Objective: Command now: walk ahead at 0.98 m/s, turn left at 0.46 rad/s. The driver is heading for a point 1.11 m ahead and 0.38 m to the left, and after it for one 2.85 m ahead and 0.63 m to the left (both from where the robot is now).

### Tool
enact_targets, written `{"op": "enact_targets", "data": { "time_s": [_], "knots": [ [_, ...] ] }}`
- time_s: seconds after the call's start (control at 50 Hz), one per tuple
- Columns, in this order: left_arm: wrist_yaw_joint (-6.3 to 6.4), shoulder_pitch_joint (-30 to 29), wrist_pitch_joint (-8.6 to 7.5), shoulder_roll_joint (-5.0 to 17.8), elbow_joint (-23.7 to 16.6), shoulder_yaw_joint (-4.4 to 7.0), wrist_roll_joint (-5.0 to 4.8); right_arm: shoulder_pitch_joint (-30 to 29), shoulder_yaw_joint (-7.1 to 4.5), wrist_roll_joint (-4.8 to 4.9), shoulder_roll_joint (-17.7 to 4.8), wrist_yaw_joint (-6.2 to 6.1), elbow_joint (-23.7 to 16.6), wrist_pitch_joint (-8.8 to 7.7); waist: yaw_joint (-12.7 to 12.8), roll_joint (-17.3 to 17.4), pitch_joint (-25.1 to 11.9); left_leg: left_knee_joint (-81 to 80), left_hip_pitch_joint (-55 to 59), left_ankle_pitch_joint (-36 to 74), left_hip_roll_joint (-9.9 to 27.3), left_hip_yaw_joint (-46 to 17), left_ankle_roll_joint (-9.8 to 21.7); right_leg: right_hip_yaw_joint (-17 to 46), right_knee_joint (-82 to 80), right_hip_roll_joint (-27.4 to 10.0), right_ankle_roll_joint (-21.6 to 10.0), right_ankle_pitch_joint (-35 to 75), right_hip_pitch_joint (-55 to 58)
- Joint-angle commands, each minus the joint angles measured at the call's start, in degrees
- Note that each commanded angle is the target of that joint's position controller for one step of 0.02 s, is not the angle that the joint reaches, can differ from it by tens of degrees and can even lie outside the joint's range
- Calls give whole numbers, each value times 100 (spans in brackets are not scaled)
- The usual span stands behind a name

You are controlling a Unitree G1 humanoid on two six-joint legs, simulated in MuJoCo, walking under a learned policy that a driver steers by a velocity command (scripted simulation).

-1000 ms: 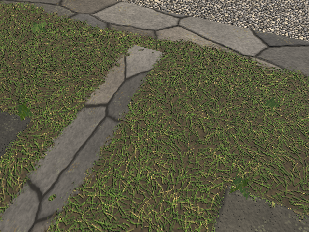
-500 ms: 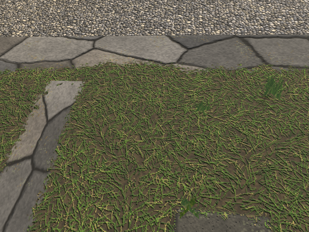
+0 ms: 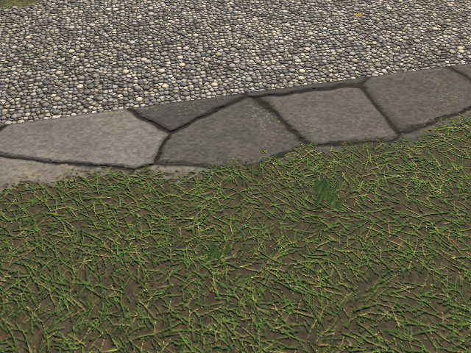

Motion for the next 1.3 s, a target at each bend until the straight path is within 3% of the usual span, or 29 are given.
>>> {"op": "enact_targets", "data": {
  "time_s": [0.02,0.12,0.2,0.24,0.26,0.28,0.3,0.32,0.36,0.46,0.6,0.64,0.68,0.7,0.72,0.74,0.76,0.8,0.84,0.88,0.96,1.06,1.1,1.14,1.16,1.18,1.2,1.24,1.3],
  "knots": [
    [-32,-131,35,233,-722,-92,144,266,11,70,-295,-27,-176,-208,391,227,133,-1816,494,-635,1573,-2966,1146,243,-680,-571,302,-251,-1398],
    [-180,-1668,39,109,-1385,-330,-118,345,-112,116,-619,-17,-410,-252,74,342,519,-2427,-831,521,1105,-2133,778,-347,-3361,-392,637,1565,44],
    [-55,-1774,24,335,-1465,-259,-156,798,-173,217,-761,5,-354,-198,-141,399,127,-1600,485,2383,1240,-2210,464,-360,-4272,-117,560,1820,493],
    [70,-973,-24,638,-1267,-99,-150,868,-215,188,-957,-15,-315,-167,244,338,-555,-106,925,3770,1100,-2060,234,-434,-4638,155,414,1076,1572],
    [164,-89,-64,857,-1072,12,-125,680,-247,201,-1049,13,-375,-180,713,346,-1041,1106,369,3461,885,-1958,127,-221,-4547,-157,303,896,2783],
    [308,1146,-61,1361,-955,197,-16,439,-155,219,-681,22,-584,-242,1261,-16,-1828,2765,-502,1980,665,-1609,85,914,-4572,-1379,88,-821,4113],
    [312,1340,-10,1669,-891,283,195,878,57,474,136,-36,-841,-221,921,-1392,-2598,4490,-2157,-1714,216,-948,-41,3709,-5308,-3063,-434,-2342,5334],
    [264,1038,52,1421,-839,332,42,603,49,333,-276,-92,-911,-121,798,-1310,-2198,5046,-2783,-1157,723,-689,54,4351,-5688,-2919,-559,-3003,4723],
    [180,518,40,574,-777,151,-32,-279,9,102,-363,9,-939,-5,738,-173,-776,4711,-2837,-430,1126,-545,2,2412,-5805,-2314,-344,-1284,3250],
    [76,925,-141,218,-136,71,-250,-1069,125,-72,89,279,-1481,327,316,-435,-73,4483,-3098,-181,1522,-344,-74,225,-6120,-1862,-11,1462,2360],
    [145,895,-207,815,123,151,-225,-2309,293,-61,-153,521,-2047,320,137,-31,607,1802,-1647,1380,1026,874,250,-1891,-6605,-1283,350,4200,1807],
    [226,1207,-104,1185,126,223,-216,-2007,249,-47,-346,481,-1929,299,-70,-271,221,1567,-1003,1033,558,1198,424,-1959,-5692,-1399,435,6745,2442],
    [306,941,99,1560,-4,324,-162,-460,84,-37,-712,370,-1524,270,-935,-518,-626,1490,667,495,265,992,669,-1814,-3576,-1676,357,7792,2361],
    [289,719,177,1547,-136,330,-129,808,-86,-39,-985,254,-1099,245,-1427,-344,-1177,1113,2283,332,200,591,862,-1690,-1796,-1643,299,6942,1550],
    [205,621,190,1236,-178,308,-124,713,-307,152,-1326,97,-1002,329,-1218,695,-1071,700,3321,-141,567,-297,964,-1658,503,-540,445,1580,12],
    [133,1336,99,645,-790,107,-127,-6,-366,-87,-2059,79,-1345,413,-71,1631,-1558,324,4499,674,2028,-3244,1920,-1017,2464,-60,732,-1436,-2121],
    [133,644,-52,969,-1093,97,-171,395,-411,-57,-1974,-11,-1516,477,-629,751,-2206,-866,4690,-824,2353,-4499,2265,26,2498,-109,690,-981,-2781],
    [143,233,-116,955,-1132,39,-134,98,-276,24,-1379,-116,-1245,351,-59,-209,-449,-1560,2611,-901,2102,-3944,1685,127,1014,-706,632,-541,-2578],
    [157,485,134,849,-1000,-13,65,-269,-163,50,-1116,-151,-1288,164,443,-384,14,-1598,1003,-68,1591,-3083,1505,125,298,-926,762,-726,-1650],
    [131,348,340,717,-1068,-36,82,-294,-88,85,-946,-107,-1265,28,558,-294,163,-1726,64,208,1225,-2577,1473,-10,-494,-1025,913,-852,-1196],
    [-53,-673,275,204,-1370,-253,-98,-56,-17,143,-709,-23,-1026,-192,201,66,412,-2113,-415,1321,761,-1389,942,-475,-2884,-1007,647,1870,-419],
    [-90,-1362,243,477,-1385,-140,-247,567,-15,98,-959,-16,-665,-316,-289,206,398,-2253,1892,3514,1378,-951,478,-874,-4213,-553,8,2454,-683],
    [-81,-928,222,639,-1250,-48,-202,576,-38,-22,-1174,-136,-557,-259,-9,513,12,-1352,2722,5926,1564,-608,225,-1076,-4278,-44,-208,1591,-364],
    [-19,1007,191,861,-624,89,-216,225,-51,-183,-1219,-253,-590,-126,930,660,-827,985,2740,6910,1529,-217,-54,-980,-4563,323,-391,1523,1174],
    [30,2002,184,1079,-316,180,-157,-5,4,-154,-1056,-296,-697,-125,1377,458,-1207,2744,1665,5548,1251,29,-192,-516,-4463,-104,-530,1953,2531],
    [44,2182,201,1905,-239,408,-29,811,166,176,-262,-207,-980,-150,713,-1693,-1986,5947,-1331,-106,142,116,-787,2604,-3936,-2053,-1843,3967,5043],
    [-43,1886,261,1568,-401,431,-311,584,183,33,-647,-265,-1053,-210,837,-839,-2860,6547,-1826,-1445,-52,-486,-698,3954,-4653,-2192,-2008,5087,5280],
    [-13,1226,301,1197,-488,359,-388,-444,274,-23,-689,-256,-1354,-265,657,227,-1350,5828,-2205,-894,634,-640,-645,2410,-4873,-1737,-1602,5008,3754],
    [58,1135,327,862,-368,226,-414,-654,329,-199,-550,-189,-1562,73,156,363,-421,4546,-1716,-940,882,-533,-782,1644,-5324,-1071,-1176,5357,1869]
  ]
}}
